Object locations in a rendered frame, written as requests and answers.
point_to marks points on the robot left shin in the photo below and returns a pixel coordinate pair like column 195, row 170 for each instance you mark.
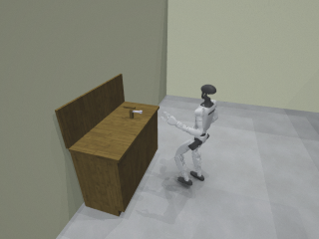
column 182, row 167

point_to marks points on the left robot upper arm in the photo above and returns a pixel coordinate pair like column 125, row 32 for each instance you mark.
column 199, row 113

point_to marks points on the counter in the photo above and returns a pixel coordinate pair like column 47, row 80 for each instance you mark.
column 111, row 147

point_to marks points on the right robot upper arm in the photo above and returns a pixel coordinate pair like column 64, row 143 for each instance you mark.
column 215, row 115

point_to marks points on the right robot foot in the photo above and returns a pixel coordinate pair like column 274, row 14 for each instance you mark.
column 194, row 174

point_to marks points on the robot left forearm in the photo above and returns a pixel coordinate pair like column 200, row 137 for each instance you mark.
column 188, row 129

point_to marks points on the robot left hand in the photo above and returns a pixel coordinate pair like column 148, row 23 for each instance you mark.
column 171, row 119

